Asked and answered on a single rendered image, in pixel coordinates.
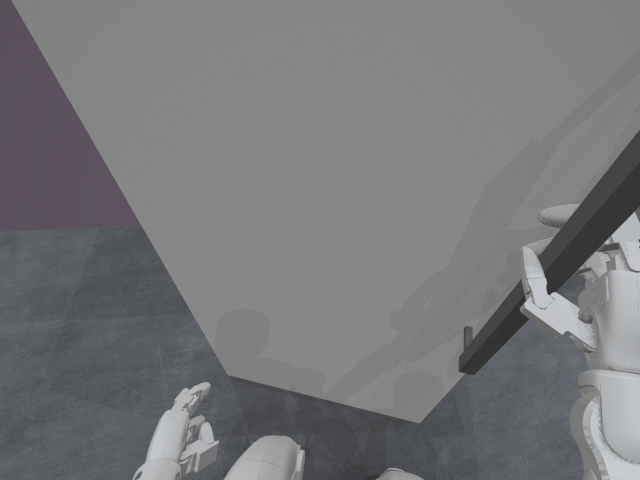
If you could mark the fridge door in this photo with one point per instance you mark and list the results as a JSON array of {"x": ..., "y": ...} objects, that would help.
[{"x": 338, "y": 187}]

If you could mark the left robot thigh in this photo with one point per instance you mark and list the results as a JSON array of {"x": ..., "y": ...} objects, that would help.
[{"x": 269, "y": 458}]

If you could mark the handle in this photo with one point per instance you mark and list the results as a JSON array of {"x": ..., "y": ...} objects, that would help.
[{"x": 609, "y": 204}]

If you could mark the left robot forearm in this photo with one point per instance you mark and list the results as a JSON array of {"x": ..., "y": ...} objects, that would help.
[{"x": 159, "y": 469}]

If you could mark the right robot forearm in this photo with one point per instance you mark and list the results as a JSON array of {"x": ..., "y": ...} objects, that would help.
[{"x": 605, "y": 423}]

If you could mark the robot right hand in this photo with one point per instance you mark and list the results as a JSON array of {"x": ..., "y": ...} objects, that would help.
[{"x": 611, "y": 296}]

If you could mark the robot left hand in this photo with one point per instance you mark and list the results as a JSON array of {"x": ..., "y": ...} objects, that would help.
[{"x": 175, "y": 431}]

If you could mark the right robot shin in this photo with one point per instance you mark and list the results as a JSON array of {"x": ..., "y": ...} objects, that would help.
[{"x": 390, "y": 469}]

